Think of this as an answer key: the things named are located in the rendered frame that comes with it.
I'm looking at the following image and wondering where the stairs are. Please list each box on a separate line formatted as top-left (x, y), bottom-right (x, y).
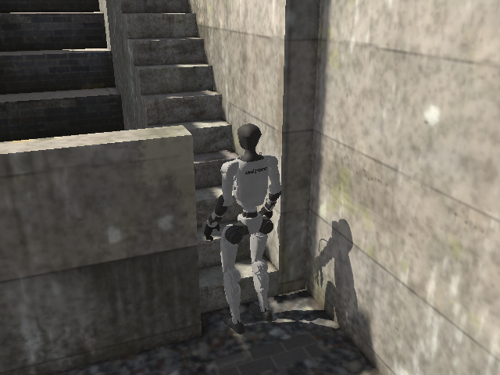
top-left (98, 0), bottom-right (279, 313)

